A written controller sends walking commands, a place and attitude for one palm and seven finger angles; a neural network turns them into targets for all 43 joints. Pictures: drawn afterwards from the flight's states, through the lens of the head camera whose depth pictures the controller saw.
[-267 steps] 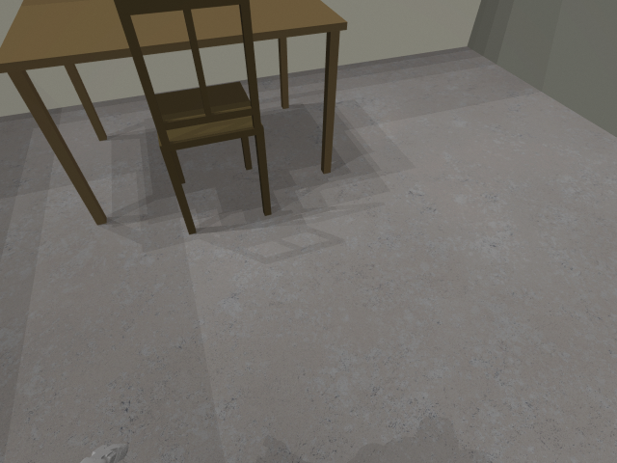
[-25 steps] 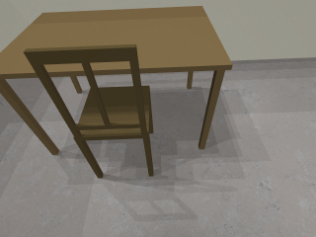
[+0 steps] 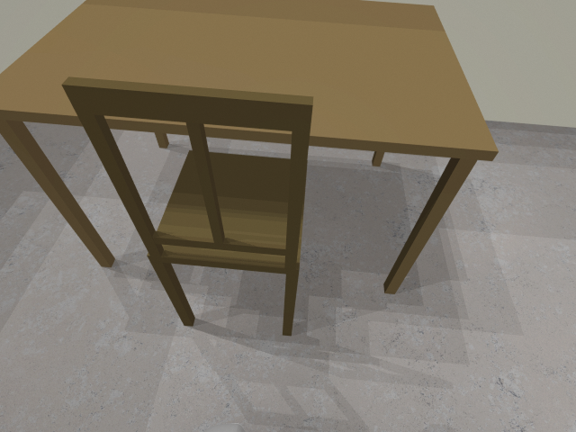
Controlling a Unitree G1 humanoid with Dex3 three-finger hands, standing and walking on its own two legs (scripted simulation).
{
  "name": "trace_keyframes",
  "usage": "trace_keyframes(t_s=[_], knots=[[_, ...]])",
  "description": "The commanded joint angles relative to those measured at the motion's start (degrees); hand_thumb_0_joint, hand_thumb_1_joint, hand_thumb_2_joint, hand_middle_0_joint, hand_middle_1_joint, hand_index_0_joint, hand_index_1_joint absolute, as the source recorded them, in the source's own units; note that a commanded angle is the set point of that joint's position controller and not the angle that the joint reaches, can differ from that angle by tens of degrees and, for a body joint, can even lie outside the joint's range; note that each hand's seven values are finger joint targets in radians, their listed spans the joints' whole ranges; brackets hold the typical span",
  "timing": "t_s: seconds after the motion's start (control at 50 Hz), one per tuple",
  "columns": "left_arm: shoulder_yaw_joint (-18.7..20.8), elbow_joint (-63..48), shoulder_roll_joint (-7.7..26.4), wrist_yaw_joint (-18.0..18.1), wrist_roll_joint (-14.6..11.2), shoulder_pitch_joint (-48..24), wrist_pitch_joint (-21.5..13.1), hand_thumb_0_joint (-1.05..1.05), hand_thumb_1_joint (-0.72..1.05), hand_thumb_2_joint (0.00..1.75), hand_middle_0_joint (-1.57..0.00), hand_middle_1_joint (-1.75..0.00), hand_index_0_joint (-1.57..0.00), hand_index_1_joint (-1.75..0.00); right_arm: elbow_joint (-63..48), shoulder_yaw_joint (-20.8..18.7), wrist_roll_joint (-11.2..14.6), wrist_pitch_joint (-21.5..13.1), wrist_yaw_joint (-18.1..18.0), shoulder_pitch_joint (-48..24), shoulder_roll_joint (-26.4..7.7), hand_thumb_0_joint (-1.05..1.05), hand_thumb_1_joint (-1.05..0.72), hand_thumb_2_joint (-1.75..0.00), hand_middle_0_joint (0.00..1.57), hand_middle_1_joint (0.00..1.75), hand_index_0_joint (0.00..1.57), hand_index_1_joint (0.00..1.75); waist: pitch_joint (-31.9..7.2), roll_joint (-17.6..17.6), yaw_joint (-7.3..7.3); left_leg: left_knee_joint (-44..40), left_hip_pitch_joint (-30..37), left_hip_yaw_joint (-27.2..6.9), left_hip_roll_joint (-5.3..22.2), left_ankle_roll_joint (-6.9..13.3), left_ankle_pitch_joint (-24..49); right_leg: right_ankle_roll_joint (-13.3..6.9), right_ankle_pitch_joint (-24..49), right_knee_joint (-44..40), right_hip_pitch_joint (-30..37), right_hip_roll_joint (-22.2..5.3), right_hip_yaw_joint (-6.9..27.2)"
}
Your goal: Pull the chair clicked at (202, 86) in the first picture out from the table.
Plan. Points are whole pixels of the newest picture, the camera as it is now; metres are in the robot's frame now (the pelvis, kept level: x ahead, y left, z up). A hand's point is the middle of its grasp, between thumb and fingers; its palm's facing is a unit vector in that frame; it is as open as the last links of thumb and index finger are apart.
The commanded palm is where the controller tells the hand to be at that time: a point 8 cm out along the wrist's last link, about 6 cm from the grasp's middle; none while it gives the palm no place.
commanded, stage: come to a stop and stand still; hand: left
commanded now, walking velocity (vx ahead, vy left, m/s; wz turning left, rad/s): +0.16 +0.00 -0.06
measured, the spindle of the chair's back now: (209, 191) +0.52 +0.20 -0.03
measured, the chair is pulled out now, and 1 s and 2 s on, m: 0.00 0.00 0.00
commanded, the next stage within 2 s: look again from close up in 1.50 s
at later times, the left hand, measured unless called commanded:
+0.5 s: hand out of the picture +0.11 +0.16 -0.15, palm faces -0.01 -0.96 -0.27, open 7.3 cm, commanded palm none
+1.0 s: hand out of the picture -0.02 +0.20 -0.16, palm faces +0.02 -0.97 -0.22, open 7.4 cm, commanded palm none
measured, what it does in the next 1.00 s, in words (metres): steps on the spot: right foot, then left foot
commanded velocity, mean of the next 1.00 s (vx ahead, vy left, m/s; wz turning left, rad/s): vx -0.08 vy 0.00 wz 0.00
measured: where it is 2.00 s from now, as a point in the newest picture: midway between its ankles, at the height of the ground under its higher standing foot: outside the picture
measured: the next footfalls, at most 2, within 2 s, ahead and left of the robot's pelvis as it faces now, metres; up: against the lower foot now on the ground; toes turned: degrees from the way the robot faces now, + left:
right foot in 0.32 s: +0.12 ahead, -0.11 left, +0.00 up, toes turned -7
left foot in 0.76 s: +0.01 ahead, +0.13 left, +0.00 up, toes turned +0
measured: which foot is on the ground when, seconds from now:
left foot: down 0.00-0.38, up 0.40-0.74, down 0.76-1.00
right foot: up 0.00-0.30, down 0.32-0.80, up 0.82-0.98, down 1.00-1.00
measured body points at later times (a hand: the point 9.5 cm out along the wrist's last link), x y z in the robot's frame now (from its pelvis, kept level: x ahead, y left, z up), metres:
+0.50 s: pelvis +0.04 -0.02 +0.01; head +0.08 -0.05 +0.46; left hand +0.12 +0.21 -0.13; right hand +0.07 -0.26 -0.16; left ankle +0.00 +0.11 -0.68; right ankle +0.08 -0.11 -0.72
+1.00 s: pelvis -0.02 +0.02 +0.01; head -0.01 +0.01 +0.46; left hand -0.02 +0.25 -0.14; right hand -0.01 -0.21 -0.15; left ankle -0.03 +0.13 -0.72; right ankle -0.04 -0.10 -0.72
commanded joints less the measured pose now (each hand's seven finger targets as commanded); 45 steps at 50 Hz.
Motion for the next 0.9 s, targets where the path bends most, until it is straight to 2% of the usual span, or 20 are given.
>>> trace_keyframes(t_s=[0.0, 0.04, 0.06, 0.14, 0.24, 0.28, 0.3, 0.34, 0.36, 0.38, 0.42, 0.48, 0.6, 0.68, 0.7, 0.72, 0.74, 0.76, 0.8, 0.88], knots=[[0.7, -4.9, 3.5, 0.5, -0.2, -2.5, -0.4, 0.00, 0.90, 0.90, -0.20, -0.30, -0.20, -0.30, 0.9, -1.4, 0.2, -0.3, -1.7, 11.6, -9.2, 0.00, -0.90, -0.90, 0.20, 0.30, 0.20, 0.30, -3.8, 12.0, -4.87, -21.1, 15.9, -21.2, 18.8, 9.4, 6.6, -2.8, -0.3, 26.5, -23.5, 0.3, 3.5], [0.6, -3.6, 3.2, 0.1, -0.2, -2.9, 0.1, 0.00, 0.90, 0.90, -0.20, -0.30, -0.20, -0.30, 0.0, 0.3, 0.4, -0.9, -2.1, 5.9, -4.4, 0.00, -0.90, -0.90, 0.20, 0.30, 0.20, 0.30, 0.3, 7.0, -2.06, -22.1, 7.3, -14.3, 15.8, 7.9, 14.8, -1.7, 5.0, 22.2, -19.0, -1.2, 4.9], [0.2, -2.9, 1.8, 0.3, -0.3, -1.1, 0.5, 0.00, 0.90, 0.90, -0.20, -0.30, -0.20, -0.30, -0.3, 0.7, 0.2, -1.2, -2.4, 4.5, -3.9, 0.00, -0.90, -0.90, 0.20, 0.30, 0.20, 0.30, -1.1, 6.3, -0.85, -21.3, 6.3, -11.3, 14.9, 7.3, 23.9, -0.6, 6.5, 18.0, -15.7, -1.3, 5.4], [-0.4, -2.5, 1.9, 1.2, -0.8, -0.6, 2.3, 0.00, 0.90, 0.90, -0.20, -0.30, -0.20, -0.30, 0.2, 0.9, 0.5, -0.6, -3.1, 2.5, -5.1, 0.00, -0.90, -0.90, 0.20, 0.30, 0.20, 0.30, -3.2, 4.8, -0.07, -18.5, 8.2, -8.1, 14.8, 7.4, 36.9, 0.7, 8.3, 3.8, -9.7, 0.3, 4.4], [0.6, -5.2, 5.7, 1.2, -0.1, -3.9, 3.4, 0.00, 0.90, 0.90, -0.20, -0.30, -0.20, -0.30, 0.4, -0.7, 0.5, 1.5, -3.1, 1.8, -7.1, 0.00, -0.90, -0.90, 0.20, 0.30, 0.20, 0.30, -0.9, 7.6, -0.44, -15.3, 6.5, -8.9, 15.0, 6.2, 29.1, 0.2, 13.4, -5.1, -7.5, 1.5, 3.5], [1.1, -5.9, 6.8, 1.2, 0.1, -3.7, 3.1, 0.00, 0.90, 0.90, -0.20, -0.30, -0.20, -0.30, 0.0, -1.1, 0.5, 2.1, -2.9, 1.1, -7.3, 0.00, -0.90, -0.90, 0.20, 0.30, 0.20, 0.30, -0.8, 6.1, 0.24, -11.4, 6.1, -7.5, 12.3, 3.6, 23.4, -0.3, 23.1, -12.0, -5.5, 1.2, 4.5], [1.3, -6.5, 8.4, 1.3, 0.3, -4.6, 2.8, 0.00, 0.90, 0.90, -0.20, -0.30, -0.20, -0.30, -0.2, -1.3, 0.6, 2.4, -2.7, 1.6, -6.3, 0.00, -0.90, -0.90, 0.20, 0.30, 0.20, 0.30, -1.3, 2.0, -0.39, -8.2, 6.2, -5.6, 8.5, 1.1, 17.7, -1.3, 33.7, -14.5, -5.6, -0.6, 8.2], [1.7, -7.7, 12.5, 1.3, 0.2, -7.4, 2.1, 0.00, 0.90, 0.90, -0.20, -0.30, -0.20, -0.30, -0.3, -1.0, 1.1, 3.1, -2.2, 4.5, -3.3, 0.00, -0.90, -0.90, 0.20, 0.30, 0.20, 0.30, -3.0, -6.2, -2.41, 0.1, 4.9, -1.4, 1.0, -2.3, -1.0, -7.2, 53.6, -17.2, -5.2, -10.7, 16.1], [2.0, -7.9, 13.0, 1.4, -0.1, -7.3, 1.7, 0.00, 0.90, 0.90, -0.20, -0.30, -0.20, -0.30, -0.5, -1.1, 1.1, 3.9, -2.3, 4.4, -2.6, 0.00, -0.90, -0.90, 0.20, 0.30, 0.20, 0.30, -5.5, -9.8, -1.82, 6.9, 4.4, -1.7, -0.7, -3.0, -14.1, -10.8, 59.9, -19.6, -3.8, -13.6, 18.5], [2.1, -8.1, 12.8, 1.7, -0.1, -7.9, 1.7, 0.00, 0.90, 0.90, -0.20, -0.30, -0.20, -0.30, -0.7, -1.3, 1.1, 4.5, -2.4, 3.5, -3.2, 0.00, -0.90, -0.90, 0.20, 0.30, 0.20, 0.30, -6.7, -9.3, -1.03, 13.9, 3.1, -4.3, -0.7, -2.9, -19.5, -13.1, 60.8, -20.7, -3.3, -14.7, 18.9], [2.1, -9.1, 11.9, 2.0, -0.1, -10.4, 1.8, 0.00, 0.90, 0.90, -0.20, -0.30, -0.20, -0.30, -0.7, -1.4, 1.1, 4.9, -2.3, 2.3, -3.3, 0.00, -0.90, -0.90, 0.20, 0.30, 0.20, 0.30, -6.4, -5.9, -1.13, 22.3, 0.4, -7.7, -1.0, -3.1, -18.3, -14.0, 57.3, -20.9, -3.2, -13.3, 17.3], [2.6, -10.0, 12.3, 2.2, 0.1, -11.9, 1.7, 0.00, 0.90, 0.90, -0.20, -0.30, -0.20, -0.30, -0.6, -1.5, 1.1, 5.0, -2.1, 3.0, -3.8, 0.00, -0.90, -0.90, 0.20, 0.30, 0.20, 0.30, -7.8, -4.1, -1.03, 23.1, -1.7, -8.5, -1.0, -4.0, -16.5, -13.4, 55.7, -20.3, 0.2, -12.3, 15.4], [3.3, -9.4, 13.2, 2.0, 0.5, -10.8, 2.1, 0.00, 0.90, 0.90, -0.20, -0.30, -0.20, -0.30, -1.6, -1.1, 1.1, 4.3, -1.7, 2.2, -3.5, 0.00, -0.90, -0.90, 0.20, 0.30, 0.20, 0.30, -8.9, -7.3, 0.83, 7.6, 1.9, -6.8, -1.3, -4.2, -15.5, -12.8, 42.8, -22.6, 2.3, -11.4, 17.3], [3.1, -9.1, 12.9, 1.7, 0.0, -13.9, 2.7, 0.00, 0.90, 0.90, -0.20, -0.30, -0.20, -0.30, 0.9, -0.6, 1.0, 3.6, -1.7, 9.0, -2.6, 0.00, -0.90, -0.90, 0.20, 0.30, 0.20, 0.30, -7.9, -8.0, -2.42, -10.2, 14.3, -4.3, -2.1, -3.3, -2.9, -7.3, 21.3, -23.3, -7.0, -7.4, 14.7], [2.7, -9.2, 11.6, 1.5, -0.3, -14.5, 3.0, 0.00, 0.90, 0.90, -0.20, -0.30, -0.20, -0.30, 1.4, -0.5, 0.9, 3.2, -1.7, 10.2, -3.1, 0.00, -0.90, -0.90, 0.20, 0.30, 0.20, 0.30, -6.6, -5.4, -2.88, -13.8, 16.7, -5.4, -0.9, -2.7, -1.4, -5.2, 14.2, -22.3, -10.3, -4.9, 13.1], [2.3, -9.4, 9.6, 1.3, -0.6, -14.5, 3.2, 0.00, 0.90, 0.90, -0.20, -0.30, -0.20, -0.30, 1.0, -0.7, 0.5, 2.9, -1.8, 9.7, -5.0, 0.00, -0.90, -0.90, 0.20, 0.30, 0.20, 0.30, -4.9, 1.2, -2.51, -17.7, 15.4, -11.1, 3.5, -1.0, -4.8, -3.2, 8.5, -19.5, -13.8, -1.5, 10.9], [1.9, -9.7, 7.6, 0.9, -0.8, -13.8, 3.5, 0.00, 0.90, 0.90, -0.20, -0.30, -0.20, -0.30, -0.3, -1.0, 0.1, 2.9, -1.8, 7.4, -7.6, 0.00, -0.90, -0.90, 0.20, 0.30, 0.20, 0.30, -2.5, 9.5, -1.73, -24.1, 8.6, -19.3, 10.6, 1.6, -11.7, -1.1, 8.2, -13.8, -13.4, 2.3, 6.4], [1.8, -9.7, 6.9, 0.8, -0.6, -14.3, 3.7, 0.00, 0.90, 0.90, -0.20, -0.30, -0.20, -0.30, -2.0, -0.9, -0.2, 3.1, -1.9, 3.2, -9.5, 0.00, -0.90, -0.90, 0.20, 0.30, 0.20, 0.30, 1.2, 12.0, -0.65, -28.1, -1.8, -22.2, 14.5, 4.2, -17.5, 0.0, 9.6, -8.8, -9.7, 3.4, 3.7], [1.7, -7.8, 7.2, 0.7, 0.3, -12.8, 4.4, 0.00, 0.90, 0.90, -0.20, -0.30, -0.20, -0.30, -2.5, -0.2, 0.1, 2.7, -2.1, -2.1, -7.6, 0.00, -0.90, -0.90, 0.20, 0.30, 0.20, 0.30, 3.9, 13.4, 0.75, -30.5, -7.8, -19.3, 12.6, 5.0, -17.4, 0.0, 9.3, 0.8, -6.4, 3.1, 5.2], [0.6, -5.7, 5.6, 0.6, 0.0, -8.6, 3.6, 0.00, 0.90, 0.90, -0.20, -0.30, -0.20, -0.30, -1.1, 0.2, 0.3, 2.3, -2.5, -0.1, -7.0, 0.00, -0.90, -0.90, 0.20, 0.30, 0.20, 0.30, 3.7, 9.1, 0.77, -24.7, 2.0, -14.5, 10.0, 5.5, -2.8, 0.3, 7.7, -0.9, -10.9, 3.1, 5.4]])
